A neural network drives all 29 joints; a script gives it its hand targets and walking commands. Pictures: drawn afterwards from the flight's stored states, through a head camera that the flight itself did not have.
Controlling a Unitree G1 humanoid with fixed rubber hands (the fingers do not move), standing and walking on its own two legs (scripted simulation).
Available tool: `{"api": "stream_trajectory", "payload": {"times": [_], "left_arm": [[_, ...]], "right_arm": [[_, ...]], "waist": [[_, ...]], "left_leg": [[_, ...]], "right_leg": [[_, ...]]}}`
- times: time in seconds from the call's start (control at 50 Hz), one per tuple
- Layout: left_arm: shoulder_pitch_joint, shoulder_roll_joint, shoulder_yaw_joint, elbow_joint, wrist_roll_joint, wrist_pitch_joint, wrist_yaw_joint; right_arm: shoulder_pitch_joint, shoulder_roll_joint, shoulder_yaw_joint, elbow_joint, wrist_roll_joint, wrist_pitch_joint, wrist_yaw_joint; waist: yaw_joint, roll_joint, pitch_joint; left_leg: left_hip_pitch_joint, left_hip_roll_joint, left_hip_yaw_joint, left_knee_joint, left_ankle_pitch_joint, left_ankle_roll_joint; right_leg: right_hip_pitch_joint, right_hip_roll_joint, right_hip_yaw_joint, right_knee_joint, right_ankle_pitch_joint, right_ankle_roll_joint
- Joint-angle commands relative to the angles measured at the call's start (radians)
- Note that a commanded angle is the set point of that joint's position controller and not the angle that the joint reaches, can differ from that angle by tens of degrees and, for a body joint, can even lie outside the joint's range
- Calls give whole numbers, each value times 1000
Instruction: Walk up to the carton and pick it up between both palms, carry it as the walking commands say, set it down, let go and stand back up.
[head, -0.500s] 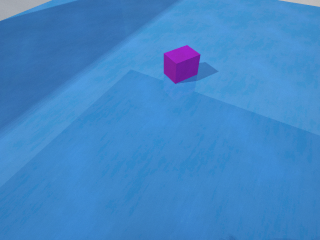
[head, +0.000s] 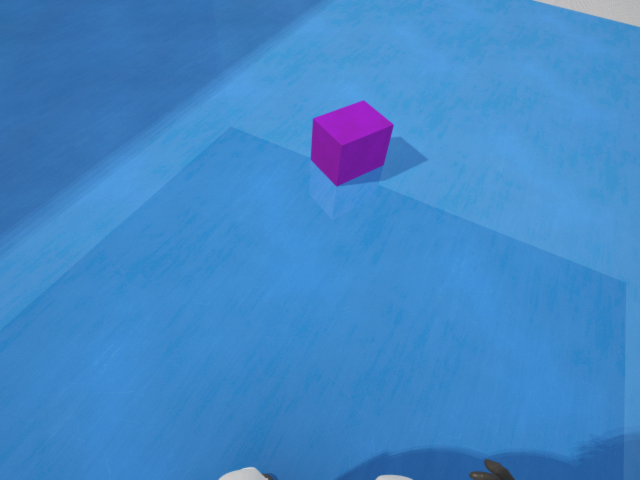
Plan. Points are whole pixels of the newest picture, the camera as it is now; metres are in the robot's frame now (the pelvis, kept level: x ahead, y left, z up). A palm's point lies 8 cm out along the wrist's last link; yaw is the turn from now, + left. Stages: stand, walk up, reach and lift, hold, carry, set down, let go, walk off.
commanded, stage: walk up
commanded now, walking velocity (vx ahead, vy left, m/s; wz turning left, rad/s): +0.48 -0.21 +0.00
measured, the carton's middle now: (350, 143) +1.50 -0.14 -0.65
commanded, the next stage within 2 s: none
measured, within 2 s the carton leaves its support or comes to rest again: neither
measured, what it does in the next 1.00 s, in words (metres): walks ahead: right foot, then left foot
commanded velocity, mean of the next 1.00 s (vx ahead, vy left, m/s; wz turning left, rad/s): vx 0.49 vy -0.10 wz -0.01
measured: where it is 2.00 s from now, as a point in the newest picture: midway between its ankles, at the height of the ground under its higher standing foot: (349, 249)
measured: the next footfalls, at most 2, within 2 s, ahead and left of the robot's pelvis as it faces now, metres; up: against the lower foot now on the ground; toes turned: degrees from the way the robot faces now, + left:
right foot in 0.38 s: +0.33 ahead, -0.21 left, +0.00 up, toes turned -9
left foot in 0.78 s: +0.57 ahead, +0.05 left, +0.00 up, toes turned +9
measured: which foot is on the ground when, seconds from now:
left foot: down 0.00-0.38, up 0.40-0.76, down 0.78-1.00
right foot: up 0.00-0.36, down 0.38-0.78, up 0.80-1.00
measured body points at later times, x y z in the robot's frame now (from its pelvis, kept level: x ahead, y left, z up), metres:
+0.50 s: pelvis +0.26 -0.08 +0.01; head +0.29 -0.10 +0.45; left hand +0.36 +0.16 -0.13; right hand +0.24 -0.32 -0.15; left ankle +0.17 +0.06 -0.65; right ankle +0.29 -0.20 -0.73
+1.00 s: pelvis +0.54 -0.05 +0.02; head +0.56 -0.01 +0.47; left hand +0.58 +0.20 -0.15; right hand +0.52 -0.31 -0.11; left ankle +0.53 +0.05 -0.73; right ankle +0.53 -0.22 -0.63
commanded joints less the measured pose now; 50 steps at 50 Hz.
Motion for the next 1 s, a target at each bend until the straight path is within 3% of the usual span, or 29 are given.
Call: {"api": "stream_trajectory", "payload": {"times": [0.0,0.06,0.16,0.24,0.28,0.32,0.34,0.36,0.38,0.4,0.42,0.44,0.46,0.48,0.5,0.58,0.62,0.68,0.72,0.74,0.76,0.78,0.8,0.82,0.84,0.86,0.88,0.9,0.98], "left_arm": [[82,5,2,-39,1,27,-19],[0,6,9,-89,6,58,-44],[-198,5,16,-167,0,63,-74],[-302,-2,12,-202,-12,42,-78],[-309,7,8,-204,-12,21,-66],[-240,32,11,-169,-2,3,-48],[-150,61,20,-131,-1,-8,-36],[21,126,44,-79,11,-20,-21],[191,225,60,-38,25,-24,-5],[217,251,61,-32,9,-17,0],[137,216,51,-52,10,-27,-2],[32,152,36,-74,8,-39,-4],[-56,98,27,-87,2,-46,-7],[-90,78,28,-79,-5,-43,-2],[-86,63,25,-79,-4,-43,-3],[0,58,13,-61,-4,-46,4],[8,71,14,-54,-4,-42,4],[45,93,20,-30,-5,-37,3],[54,94,16,-21,-4,-33,4],[55,87,11,-19,-3,-32,3],[54,77,10,-17,-5,-31,-1],[115,19,9,-32,-20,-26,0],[97,68,27,-31,2,-20,1],[72,80,27,-31,0,-13,-2],[40,67,19,-28,-4,-12,-7],[19,43,15,-34,-5,-4,-15],[48,13,10,-32,-1,7,-22],[54,2,9,-33,2,18,-28],[-37,-9,19,-82,13,48,-48]], "right_arm": [[104,-114,-18,14,-2,-16,-17],[161,-121,-14,32,0,-27,-15],[239,-156,-24,48,-5,-30,-22],[291,-168,-28,68,-4,-32,-21],[296,-141,-31,80,-4,-28,-10],[311,-150,-25,99,-2,-15,-9],[323,-144,-19,108,-1,-9,-7],[319,-112,-9,90,-4,-9,-5],[250,-34,2,33,-11,-16,-1],[210,-44,5,-2,-21,-13,-8],[186,-70,-7,16,-17,-13,-9],[190,-61,-11,26,-3,-16,-3],[212,-54,-13,32,7,-12,3],[200,-73,-18,13,4,-7,14],[175,-64,-17,8,-2,5,21],[34,-29,-9,-43,-11,31,32],[-37,-33,-4,-64,-2,27,38],[-85,-50,-8,-82,2,18,37],[-19,-87,-22,-60,-3,7,28],[104,-126,-37,-18,-5,-2,19],[257,-179,-56,26,-7,-10,7],[370,-300,-74,36,-21,-9,-7],[459,-340,-81,58,0,3,-25],[346,-297,-63,40,-1,5,-31],[254,-234,-51,23,-2,-1,-28],[193,-167,-38,11,-1,-11,-22],[171,-124,-29,16,1,-21,-20],[179,-99,-22,22,0,-27,-19],[267,-117,-19,47,3,-46,-21]], "waist": [[-9,144,2],[-13,192,16],[-56,193,62],[-90,198,69],[-83,267,27],[-57,186,19],[-21,110,-27],[48,-21,-137],[115,-269,-204],[129,-210,-232],[88,-43,-158],[40,-18,-96],[-9,-73,-76],[-40,-145,-68],[-40,-168,-56],[-24,-57,26],[-18,-75,41],[-8,-84,49],[-44,-19,0],[-99,47,-82],[-170,121,-168],[-193,389,-262],[-182,307,-304],[-131,213,-229],[-96,144,-129],[-62,111,-53],[-36,167,-27],[-28,189,-19],[-29,173,17]], "left_leg": [[128,284,-315,-349,-156,33],[98,267,-231,-376,-154,37],[160,273,-158,-422,-164,43],[206,259,-123,-423,-114,42],[237,217,-70,-380,-134,50],[190,207,-37,-256,-117,42],[144,176,-16,-99,-41,26],[0,118,16,190,-59,-5],[-273,11,17,532,-373,-39],[-361,63,-98,681,-381,-24],[-376,96,-141,734,-272,-23],[-324,124,-151,699,-176,-25],[-246,144,-161,625,-140,-26],[-178,139,-156,540,-146,-34],[-159,116,-116,520,-136,-42],[-196,107,-78,304,-45,-73],[-129,80,-38,166,-17,-82],[-63,65,-19,60,37,-77],[74,44,-17,-3,25,-53],[233,26,-4,-11,-7,-32],[408,81,-61,-19,-96,-2],[604,395,-532,-214,-218,97],[639,501,-800,-344,-226,108],[536,485,-701,-330,-209,88],[419,421,-551,-320,-116,70],[319,330,-397,-322,-71,44],[254,287,-305,-337,-62,33],[231,258,-248,-344,-17,27],[223,265,-163,-366,81,41]], "right_leg": [[-197,-98,42,36,149,17],[-203,-92,7,-70,220,49],[-243,-80,-27,-334,300,79],[-132,-55,-90,-554,299,70],[-38,-38,-132,-626,214,55],[111,5,-196,-701,205,53],[258,23,-205,-744,164,41],[491,-84,-42,-774,73,-2],[629,-346,342,-931,-47,-78],[620,-453,508,-984,-78,-153],[529,-458,500,-979,57,-148],[429,-381,361,-954,228,-132],[348,-288,210,-960,257,-104],[284,-228,108,-977,211,-90],[256,-210,65,-1001,206,-98],[252,-213,18,-1065,194,-132],[229,-183,-30,-1066,162,-125],[247,-196,-30,-1043,175,-111],[242,-165,-57,-901,276,-88],[210,-118,-94,-742,359,-74],[105,-74,-118,-547,345,-56],[-172,52,-154,-220,-48,8],[-257,67,-14,7,-196,1],[-295,15,60,89,-112,1],[-295,-29,56,90,-14,2],[-277,-68,43,43,89,5],[-243,-82,33,-2,142,10],[-217,-72,20,-16,176,20],[-243,-73,-12,-139,268,59]]}}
